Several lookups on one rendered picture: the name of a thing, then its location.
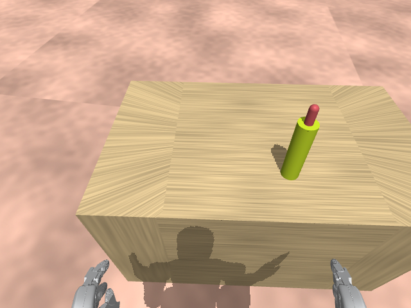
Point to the right robot hand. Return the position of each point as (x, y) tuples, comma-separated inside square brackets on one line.
[(346, 295)]

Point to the bottle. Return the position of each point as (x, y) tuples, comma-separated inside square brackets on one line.
[(300, 144)]

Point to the left robot hand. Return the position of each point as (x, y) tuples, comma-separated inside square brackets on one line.
[(90, 293)]

